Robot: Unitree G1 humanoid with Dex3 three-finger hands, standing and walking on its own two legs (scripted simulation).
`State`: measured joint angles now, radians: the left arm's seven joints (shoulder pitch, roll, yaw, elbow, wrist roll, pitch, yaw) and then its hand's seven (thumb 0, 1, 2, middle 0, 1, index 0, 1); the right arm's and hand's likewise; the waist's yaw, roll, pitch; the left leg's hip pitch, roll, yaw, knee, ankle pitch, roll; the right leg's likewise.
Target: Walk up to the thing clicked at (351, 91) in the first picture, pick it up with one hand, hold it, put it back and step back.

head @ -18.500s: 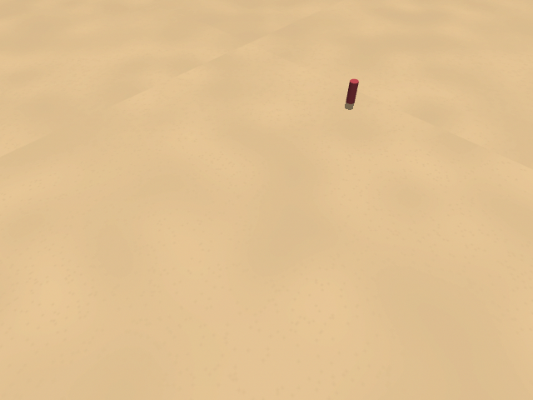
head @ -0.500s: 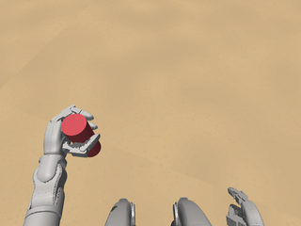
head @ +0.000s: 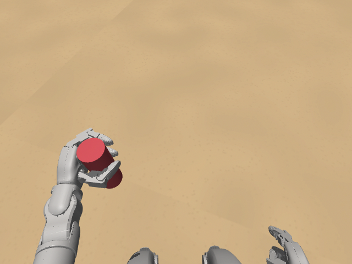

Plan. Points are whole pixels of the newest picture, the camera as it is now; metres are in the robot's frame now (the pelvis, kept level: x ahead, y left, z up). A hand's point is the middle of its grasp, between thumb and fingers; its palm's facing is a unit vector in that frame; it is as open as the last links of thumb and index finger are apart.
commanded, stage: lift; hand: left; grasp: from the side
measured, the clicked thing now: (102, 165) +0.34 +0.17 +0.01
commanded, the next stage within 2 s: hold in 0.02 s
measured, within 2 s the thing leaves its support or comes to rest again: neither
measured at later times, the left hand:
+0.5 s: hand (103, 154) +0.34 +0.16 +0.06, palm faces -0.02 -1.00 -0.01, open 7.7 cm
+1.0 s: hand (103, 151) +0.34 +0.16 +0.07, palm faces -0.01 -1.00 -0.01, open 7.7 cm
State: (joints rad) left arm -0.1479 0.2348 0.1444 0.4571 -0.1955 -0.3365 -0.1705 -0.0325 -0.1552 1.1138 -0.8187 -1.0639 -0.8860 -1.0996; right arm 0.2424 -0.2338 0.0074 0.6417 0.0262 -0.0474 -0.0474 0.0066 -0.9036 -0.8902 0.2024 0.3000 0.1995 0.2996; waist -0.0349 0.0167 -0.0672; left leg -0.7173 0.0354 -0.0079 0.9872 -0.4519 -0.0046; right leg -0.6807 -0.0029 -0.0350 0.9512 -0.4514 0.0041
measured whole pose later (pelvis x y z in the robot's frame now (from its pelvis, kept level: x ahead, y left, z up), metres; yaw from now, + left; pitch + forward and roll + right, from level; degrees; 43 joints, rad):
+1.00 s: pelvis +0.01 -0.01 +0.02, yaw +0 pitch +6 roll -1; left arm -0.17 0.21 0.14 0.49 -0.20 -0.33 -0.18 -0.03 -0.15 1.11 -0.81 -1.07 -0.88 -1.10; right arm 0.23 -0.23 0.00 0.66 0.03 -0.03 -0.04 0.01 -0.91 -0.89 0.20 0.30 0.20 0.30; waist -0.03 0.02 -0.03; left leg -0.54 0.03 0.00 0.83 -0.40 -0.01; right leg -0.51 0.00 -0.03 0.81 -0.40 0.00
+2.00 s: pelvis +0.01 +0.00 +0.02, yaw +0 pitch +6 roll -1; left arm -0.19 0.22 0.15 0.54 -0.19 -0.35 -0.18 -0.03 -0.15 1.11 -0.81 -1.08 -0.88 -1.11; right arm 0.24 -0.23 0.00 0.67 0.02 -0.04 -0.03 0.01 -0.91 -0.90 0.20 0.30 0.20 0.30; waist -0.03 0.01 -0.03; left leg -0.53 0.03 0.00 0.82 -0.39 -0.01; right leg -0.50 0.00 -0.03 0.79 -0.39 0.00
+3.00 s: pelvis +0.01 +0.00 +0.02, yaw +0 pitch +7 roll -1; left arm -0.20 0.21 0.15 0.57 -0.19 -0.37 -0.17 -0.03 -0.15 1.11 -0.81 -1.08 -0.88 -1.11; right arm 0.24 -0.23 0.00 0.67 0.02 -0.04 -0.02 0.01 -0.88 -0.89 0.20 0.30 0.20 0.30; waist -0.03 0.01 -0.04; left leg -0.55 0.03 0.00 0.83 -0.40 -0.01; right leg -0.52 0.00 -0.03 0.80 -0.40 0.00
